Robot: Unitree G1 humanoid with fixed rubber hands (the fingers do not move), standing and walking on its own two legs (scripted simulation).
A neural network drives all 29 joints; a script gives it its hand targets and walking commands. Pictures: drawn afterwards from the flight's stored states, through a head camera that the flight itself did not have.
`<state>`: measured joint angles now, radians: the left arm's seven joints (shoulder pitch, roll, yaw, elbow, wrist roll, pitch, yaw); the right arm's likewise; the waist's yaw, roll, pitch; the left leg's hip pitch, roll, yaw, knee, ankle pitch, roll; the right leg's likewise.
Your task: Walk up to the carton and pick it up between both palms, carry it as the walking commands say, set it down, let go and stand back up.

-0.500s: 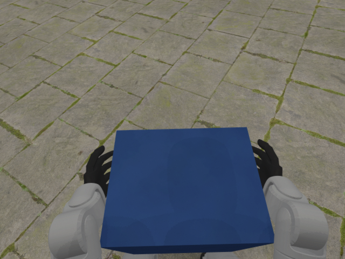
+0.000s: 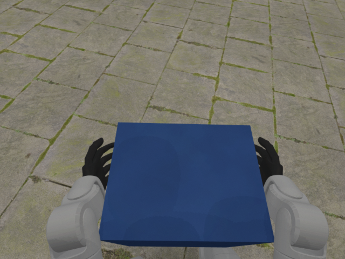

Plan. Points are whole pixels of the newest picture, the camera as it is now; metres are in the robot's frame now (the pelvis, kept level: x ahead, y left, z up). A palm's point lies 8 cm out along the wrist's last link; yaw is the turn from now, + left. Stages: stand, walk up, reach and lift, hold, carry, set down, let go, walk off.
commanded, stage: carry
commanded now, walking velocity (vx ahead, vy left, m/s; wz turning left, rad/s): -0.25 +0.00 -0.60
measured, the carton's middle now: (180, 194) +0.24 +0.01 +0.01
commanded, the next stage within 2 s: none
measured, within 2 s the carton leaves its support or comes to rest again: neither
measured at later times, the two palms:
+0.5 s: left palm (121, 243) +0.14 +0.12 +0.07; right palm out of the picture +0.06 -0.21 +0.07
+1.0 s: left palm out of the picture +0.03 +0.07 +0.06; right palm out of the picture -0.16 -0.21 +0.05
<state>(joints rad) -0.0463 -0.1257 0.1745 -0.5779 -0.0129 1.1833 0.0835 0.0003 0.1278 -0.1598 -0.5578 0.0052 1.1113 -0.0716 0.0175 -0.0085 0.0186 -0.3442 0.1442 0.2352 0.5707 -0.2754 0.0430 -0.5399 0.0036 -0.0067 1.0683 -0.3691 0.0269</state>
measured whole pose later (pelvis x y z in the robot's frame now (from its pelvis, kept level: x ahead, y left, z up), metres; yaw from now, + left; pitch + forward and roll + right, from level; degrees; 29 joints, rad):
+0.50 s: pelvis -0.14 +0.01 -0.01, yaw -14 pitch +2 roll +2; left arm 0.01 -0.13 0.16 -0.56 -0.01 1.13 0.07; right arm 0.00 0.13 -0.16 -0.56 0.00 1.13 -0.07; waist 0.02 -0.03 0.04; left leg -0.35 0.02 0.06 0.80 -0.54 0.01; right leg -0.47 0.03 0.11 0.47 -0.04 0.00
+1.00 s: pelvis -0.27 +0.06 -0.02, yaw -34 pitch +3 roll -1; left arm -0.03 -0.13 0.17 -0.56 -0.01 1.16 0.08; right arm 0.00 0.12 -0.16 -0.56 0.00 1.13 -0.07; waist 0.02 0.04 0.04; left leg -0.51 0.20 0.22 0.85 -0.45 0.01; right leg -0.37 0.02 -0.05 0.66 -0.34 -0.02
